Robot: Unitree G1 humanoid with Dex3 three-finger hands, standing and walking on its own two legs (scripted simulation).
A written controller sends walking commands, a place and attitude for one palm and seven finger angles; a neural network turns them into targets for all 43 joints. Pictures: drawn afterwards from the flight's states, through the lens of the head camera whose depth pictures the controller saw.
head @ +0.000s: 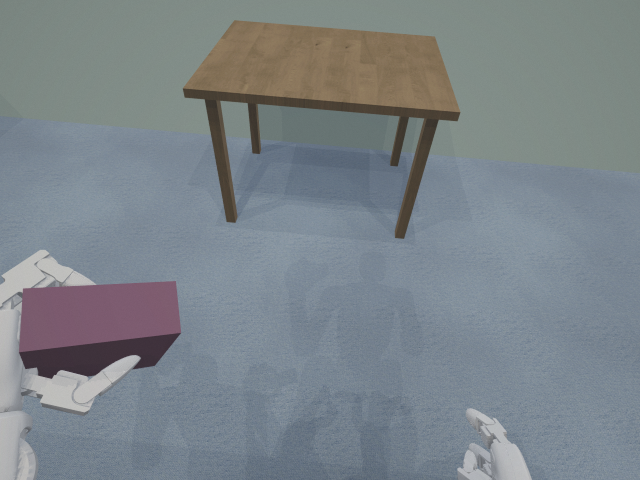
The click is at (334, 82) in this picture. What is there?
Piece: table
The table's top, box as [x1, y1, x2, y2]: [183, 20, 459, 120]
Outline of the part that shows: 183,87 185,97 448,120 457,120 459,114 459,109 434,36 234,20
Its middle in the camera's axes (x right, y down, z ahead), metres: +0.03 -0.69 +1.52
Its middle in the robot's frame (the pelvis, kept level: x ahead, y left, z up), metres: +1.59 +0.05 -0.13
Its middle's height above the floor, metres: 0.64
